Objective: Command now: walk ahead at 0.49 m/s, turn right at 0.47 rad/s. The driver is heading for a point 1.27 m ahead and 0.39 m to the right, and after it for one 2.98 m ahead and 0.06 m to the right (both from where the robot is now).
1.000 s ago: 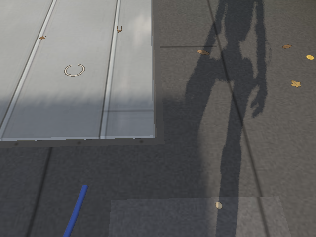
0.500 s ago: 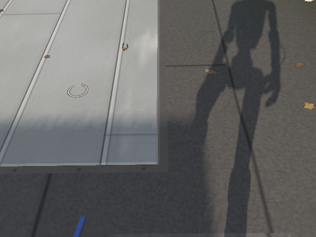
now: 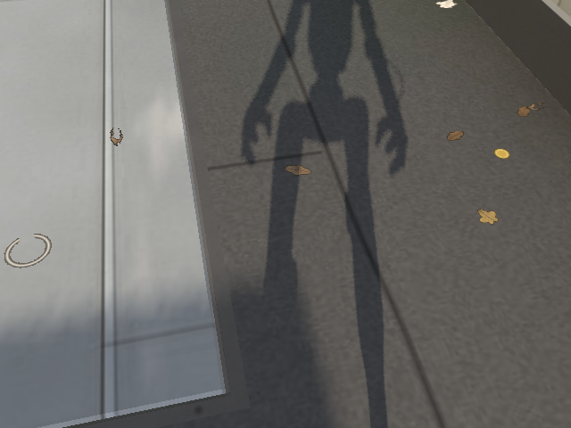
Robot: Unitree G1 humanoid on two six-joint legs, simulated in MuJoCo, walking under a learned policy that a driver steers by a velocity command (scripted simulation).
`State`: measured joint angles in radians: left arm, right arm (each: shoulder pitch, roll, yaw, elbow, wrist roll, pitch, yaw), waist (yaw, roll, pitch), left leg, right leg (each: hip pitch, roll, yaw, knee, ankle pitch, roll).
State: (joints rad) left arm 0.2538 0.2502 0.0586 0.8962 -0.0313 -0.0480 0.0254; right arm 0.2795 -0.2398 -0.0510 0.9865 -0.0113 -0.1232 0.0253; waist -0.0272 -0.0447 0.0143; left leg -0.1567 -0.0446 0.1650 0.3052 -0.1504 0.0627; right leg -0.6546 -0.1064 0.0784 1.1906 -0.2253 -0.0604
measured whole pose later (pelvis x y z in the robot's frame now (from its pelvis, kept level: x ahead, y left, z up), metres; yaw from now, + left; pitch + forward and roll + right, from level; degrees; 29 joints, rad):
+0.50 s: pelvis +0.26 -0.11 +0.00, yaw -16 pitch +2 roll +0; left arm 0.28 0.25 0.08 0.76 -0.01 -0.07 -0.03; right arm 0.13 -0.29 -0.05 0.82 0.01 -0.13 0.00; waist 0.02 0.03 0.04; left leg -0.55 0.09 -0.04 1.17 -0.32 0.01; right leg -0.31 0.09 0.01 0.44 -0.16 -0.10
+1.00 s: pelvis +0.44 -0.12 -0.01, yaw -30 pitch +2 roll +0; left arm 0.22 0.28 0.06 0.69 0.00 0.03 0.03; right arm 0.14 -0.23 -0.03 0.76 -0.01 -0.03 0.00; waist -0.02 -0.02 0.02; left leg -0.39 -0.03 0.01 0.44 -0.09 0.05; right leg -0.46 0.01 0.07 0.99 -0.48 0.04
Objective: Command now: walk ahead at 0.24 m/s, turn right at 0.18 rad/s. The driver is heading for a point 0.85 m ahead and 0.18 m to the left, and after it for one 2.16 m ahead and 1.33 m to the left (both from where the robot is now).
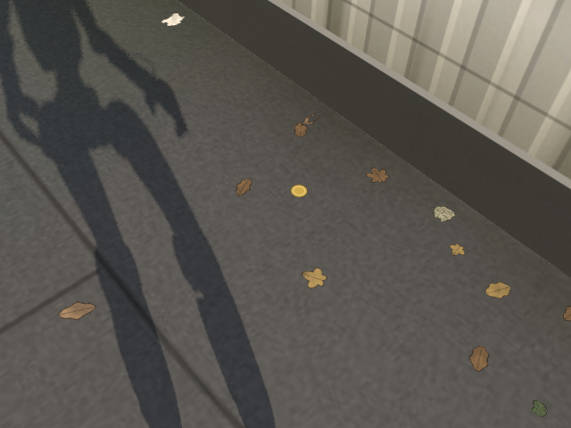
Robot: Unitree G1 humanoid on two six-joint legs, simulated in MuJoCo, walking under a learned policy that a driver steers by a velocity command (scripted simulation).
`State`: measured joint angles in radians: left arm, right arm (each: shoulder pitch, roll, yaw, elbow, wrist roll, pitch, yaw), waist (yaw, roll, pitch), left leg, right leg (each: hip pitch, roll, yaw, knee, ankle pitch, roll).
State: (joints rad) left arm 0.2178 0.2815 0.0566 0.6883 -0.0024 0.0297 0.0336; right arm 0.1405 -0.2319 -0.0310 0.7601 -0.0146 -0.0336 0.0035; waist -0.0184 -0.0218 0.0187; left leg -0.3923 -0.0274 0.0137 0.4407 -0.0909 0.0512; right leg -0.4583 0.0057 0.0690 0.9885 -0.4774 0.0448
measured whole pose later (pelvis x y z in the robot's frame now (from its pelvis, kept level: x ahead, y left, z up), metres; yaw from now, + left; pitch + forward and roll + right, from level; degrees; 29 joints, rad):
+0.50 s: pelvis +0.14 +0.00 +0.00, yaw +0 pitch +3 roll +0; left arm 0.47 0.25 0.05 0.81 -0.02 -0.07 0.01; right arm 0.06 -0.27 -0.04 0.73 0.02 -0.08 0.06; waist 0.10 0.04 -0.01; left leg -0.58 0.04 0.01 0.59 -0.05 0.02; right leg 0.03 -0.02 0.00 0.25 -0.34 0.01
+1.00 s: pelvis +0.39 +0.03 +0.01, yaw +0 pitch +2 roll +2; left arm 0.08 0.25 0.04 0.69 -0.01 -0.08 -0.02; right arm 0.37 -0.27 -0.05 0.87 0.02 -0.07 0.01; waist -0.09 -0.04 0.01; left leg 0.01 -0.06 0.04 0.23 -0.27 0.04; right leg -0.65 -0.10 0.02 0.60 0.06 -0.01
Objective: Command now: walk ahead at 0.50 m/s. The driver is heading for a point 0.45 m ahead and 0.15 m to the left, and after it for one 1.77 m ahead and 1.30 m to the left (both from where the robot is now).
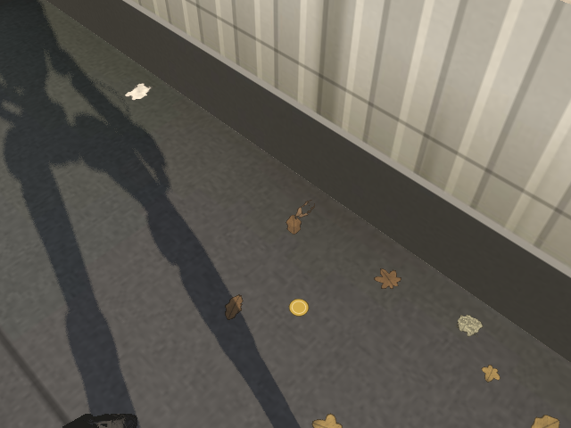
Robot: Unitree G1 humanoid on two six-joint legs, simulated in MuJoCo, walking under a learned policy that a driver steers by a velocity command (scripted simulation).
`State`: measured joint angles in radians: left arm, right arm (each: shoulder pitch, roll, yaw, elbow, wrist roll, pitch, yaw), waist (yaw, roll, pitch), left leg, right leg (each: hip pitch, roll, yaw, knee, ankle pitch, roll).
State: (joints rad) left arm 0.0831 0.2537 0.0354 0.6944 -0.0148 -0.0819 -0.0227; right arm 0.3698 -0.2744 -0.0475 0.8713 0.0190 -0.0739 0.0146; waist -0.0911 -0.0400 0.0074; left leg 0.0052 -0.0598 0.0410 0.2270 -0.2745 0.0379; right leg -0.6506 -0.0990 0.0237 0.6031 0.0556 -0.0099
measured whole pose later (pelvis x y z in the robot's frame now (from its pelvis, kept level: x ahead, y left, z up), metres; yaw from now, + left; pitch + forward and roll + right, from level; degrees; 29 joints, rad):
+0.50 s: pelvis +0.27 -0.03 +0.00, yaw +11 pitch +1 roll -2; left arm 0.31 0.27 0.06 0.84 0.01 -0.10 0.01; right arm 0.15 -0.28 -0.06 0.77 0.01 -0.03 0.03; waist 0.06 0.04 0.02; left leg -0.69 0.10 -0.05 0.76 0.05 0.01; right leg 0.02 0.02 -0.22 0.22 -0.26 -0.02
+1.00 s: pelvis +0.53 +0.09 +0.00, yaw +28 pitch +2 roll -1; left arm 0.04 0.30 0.05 0.69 0.01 -0.10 0.00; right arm 0.33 -0.29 -0.07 0.73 0.02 -0.04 0.00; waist -0.07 -0.04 0.03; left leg -0.14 -0.12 -0.14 0.36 -0.24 0.09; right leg -0.64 -0.07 0.10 0.65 -0.01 0.07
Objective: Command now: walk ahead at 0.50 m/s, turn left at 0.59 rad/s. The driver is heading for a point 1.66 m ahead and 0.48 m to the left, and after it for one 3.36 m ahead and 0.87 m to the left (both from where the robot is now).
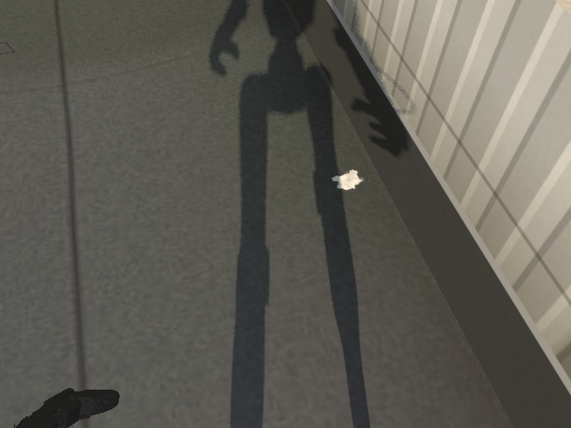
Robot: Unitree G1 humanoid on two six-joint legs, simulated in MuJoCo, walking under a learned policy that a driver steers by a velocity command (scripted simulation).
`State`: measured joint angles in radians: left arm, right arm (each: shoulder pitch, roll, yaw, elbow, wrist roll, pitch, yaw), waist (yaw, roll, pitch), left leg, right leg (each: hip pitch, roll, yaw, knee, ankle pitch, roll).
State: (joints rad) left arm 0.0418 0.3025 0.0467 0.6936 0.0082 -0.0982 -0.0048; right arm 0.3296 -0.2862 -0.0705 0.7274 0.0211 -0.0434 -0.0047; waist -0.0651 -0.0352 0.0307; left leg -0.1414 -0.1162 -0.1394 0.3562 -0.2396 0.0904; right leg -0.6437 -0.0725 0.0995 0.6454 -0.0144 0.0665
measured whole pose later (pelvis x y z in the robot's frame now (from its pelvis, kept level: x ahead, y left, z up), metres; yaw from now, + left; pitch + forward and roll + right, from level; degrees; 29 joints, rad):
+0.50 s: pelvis +0.27 -0.02 +0.00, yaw +18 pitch +1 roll -2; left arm 0.32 0.29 0.07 0.83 0.00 -0.09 0.00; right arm 0.14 -0.30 -0.07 0.63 0.02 -0.02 0.02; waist 0.08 0.04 0.04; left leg -0.70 0.10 -0.05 0.82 -0.04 0.00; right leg -0.02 0.01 -0.16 0.26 -0.26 -0.01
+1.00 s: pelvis +0.52 +0.14 +0.00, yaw +33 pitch +1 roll +0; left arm 0.06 0.30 0.03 0.74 0.01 -0.10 -0.02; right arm 0.35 -0.27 -0.05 0.72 0.01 -0.05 -0.01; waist -0.06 -0.05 0.04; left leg -0.06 -0.10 -0.09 0.27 -0.22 0.08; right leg -0.66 -0.10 0.06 0.65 0.08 0.05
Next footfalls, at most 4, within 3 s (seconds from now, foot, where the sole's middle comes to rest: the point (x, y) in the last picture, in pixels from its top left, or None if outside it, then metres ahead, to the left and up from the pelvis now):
0.14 right None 0.27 -0.14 -0.78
0.66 left None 0.46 0.20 -0.78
1.16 right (198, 284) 0.84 0.17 -0.78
1.70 left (63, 255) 0.95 0.54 -0.78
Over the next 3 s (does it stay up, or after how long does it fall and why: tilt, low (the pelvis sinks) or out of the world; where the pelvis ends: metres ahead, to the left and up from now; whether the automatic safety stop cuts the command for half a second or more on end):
stays up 1.52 0.58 0.00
